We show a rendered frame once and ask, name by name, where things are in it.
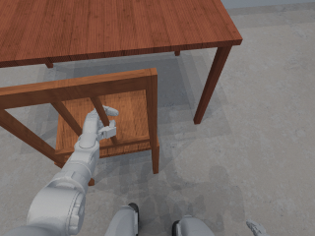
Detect table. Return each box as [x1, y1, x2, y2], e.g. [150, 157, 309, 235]
[0, 0, 243, 125]

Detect robot left thigh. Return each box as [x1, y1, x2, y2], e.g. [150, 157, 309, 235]
[104, 209, 138, 236]

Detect chair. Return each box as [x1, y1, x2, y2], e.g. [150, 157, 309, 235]
[0, 68, 159, 186]

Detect robot left upper arm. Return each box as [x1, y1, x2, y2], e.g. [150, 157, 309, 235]
[2, 187, 86, 236]

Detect robot right hand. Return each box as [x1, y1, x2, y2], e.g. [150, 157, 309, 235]
[246, 219, 270, 236]

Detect left robot foot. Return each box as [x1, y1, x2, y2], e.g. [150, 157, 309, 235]
[128, 203, 140, 236]

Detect robot left hand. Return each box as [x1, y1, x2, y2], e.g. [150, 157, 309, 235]
[82, 105, 119, 140]

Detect robot left forearm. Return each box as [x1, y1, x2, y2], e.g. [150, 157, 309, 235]
[26, 132, 99, 225]

